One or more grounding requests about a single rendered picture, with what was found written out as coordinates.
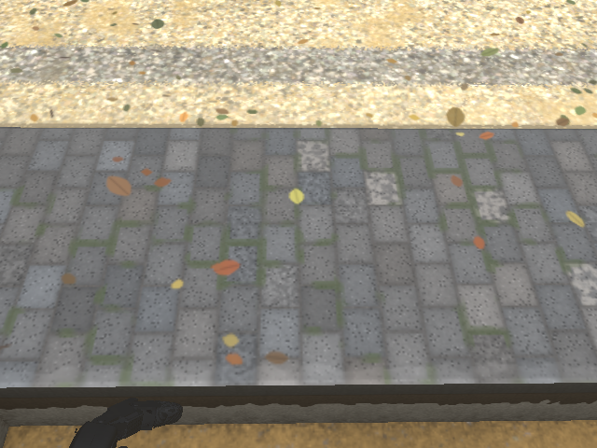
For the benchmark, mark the left robot hand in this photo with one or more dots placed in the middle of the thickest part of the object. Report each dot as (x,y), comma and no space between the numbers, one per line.
(124,419)

